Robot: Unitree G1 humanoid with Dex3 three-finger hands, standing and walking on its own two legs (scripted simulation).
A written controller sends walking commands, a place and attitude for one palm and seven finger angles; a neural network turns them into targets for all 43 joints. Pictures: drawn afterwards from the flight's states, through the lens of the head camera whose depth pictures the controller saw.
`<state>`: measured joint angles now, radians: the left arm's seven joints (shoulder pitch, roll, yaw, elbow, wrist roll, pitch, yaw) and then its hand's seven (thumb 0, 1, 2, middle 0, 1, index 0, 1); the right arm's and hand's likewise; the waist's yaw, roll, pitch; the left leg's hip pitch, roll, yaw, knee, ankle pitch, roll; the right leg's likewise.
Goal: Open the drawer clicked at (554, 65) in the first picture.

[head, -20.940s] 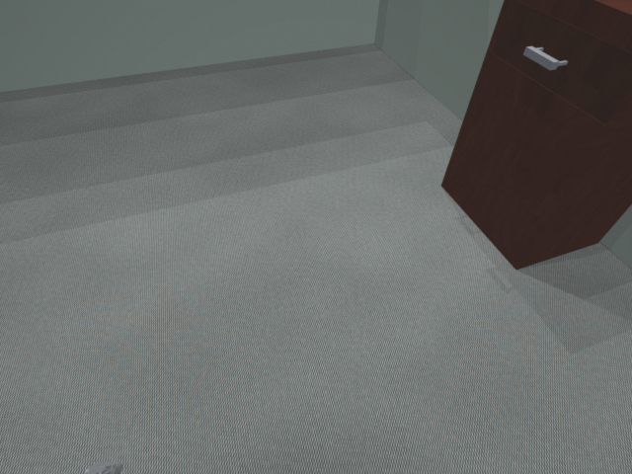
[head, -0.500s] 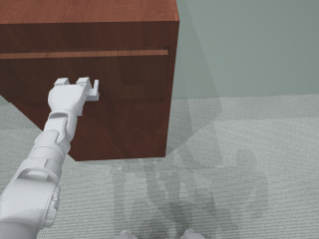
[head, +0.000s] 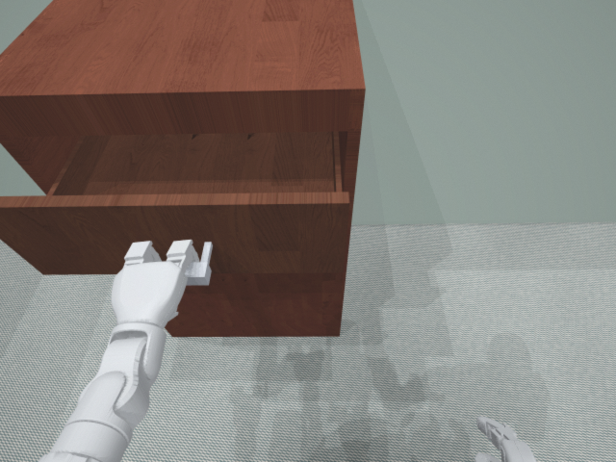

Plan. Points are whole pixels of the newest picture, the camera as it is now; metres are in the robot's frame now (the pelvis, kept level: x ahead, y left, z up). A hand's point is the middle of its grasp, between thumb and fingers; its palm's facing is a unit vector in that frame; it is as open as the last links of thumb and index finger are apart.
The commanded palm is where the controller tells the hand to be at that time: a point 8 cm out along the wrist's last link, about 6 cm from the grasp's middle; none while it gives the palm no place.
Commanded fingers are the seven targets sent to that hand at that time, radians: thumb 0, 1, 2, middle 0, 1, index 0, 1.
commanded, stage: pull the drawer open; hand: left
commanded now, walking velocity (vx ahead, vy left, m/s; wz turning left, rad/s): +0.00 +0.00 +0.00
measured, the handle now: (170, 261) +0.39 +0.22 +0.01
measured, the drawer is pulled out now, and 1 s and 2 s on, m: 0.14 0.30 0.30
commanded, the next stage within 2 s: open the thumb to release the handle in 0.92 s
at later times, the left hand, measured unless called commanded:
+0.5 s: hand (147, 395) +0.21 +0.21 -0.01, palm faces -0.02 -0.09 -1.00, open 5.9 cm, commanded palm +0.17 +0.20 +0.04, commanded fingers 0.00 0.90 0.90 -0.40 -1.35 -0.40 -1.35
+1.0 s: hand (136, 434) +0.17 +0.21 -0.01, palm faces -0.02 -0.08 -1.00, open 6.1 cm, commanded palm +0.15 +0.21 +0.04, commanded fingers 0.00 0.90 0.90 -0.40 -1.35 -0.40 -1.35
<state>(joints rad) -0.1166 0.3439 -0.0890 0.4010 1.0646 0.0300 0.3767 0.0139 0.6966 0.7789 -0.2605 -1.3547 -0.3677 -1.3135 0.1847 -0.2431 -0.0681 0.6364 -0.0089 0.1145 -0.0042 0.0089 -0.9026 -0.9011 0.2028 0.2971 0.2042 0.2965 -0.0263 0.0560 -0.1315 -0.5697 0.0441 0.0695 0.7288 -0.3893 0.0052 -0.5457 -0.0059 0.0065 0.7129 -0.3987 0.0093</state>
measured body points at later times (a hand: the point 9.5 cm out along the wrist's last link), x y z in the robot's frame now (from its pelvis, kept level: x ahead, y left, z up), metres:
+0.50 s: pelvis -0.01 -0.02 -0.01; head +0.04 -0.05 +0.44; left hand +0.21 +0.21 +0.05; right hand +0.19 -0.24 -0.12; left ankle -0.03 +0.11 -0.71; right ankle -0.04 -0.13 -0.71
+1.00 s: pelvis -0.01 -0.02 -0.03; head +0.03 -0.05 +0.42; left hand +0.16 +0.21 +0.05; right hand +0.18 -0.26 -0.12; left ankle -0.03 +0.11 -0.71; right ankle -0.04 -0.13 -0.71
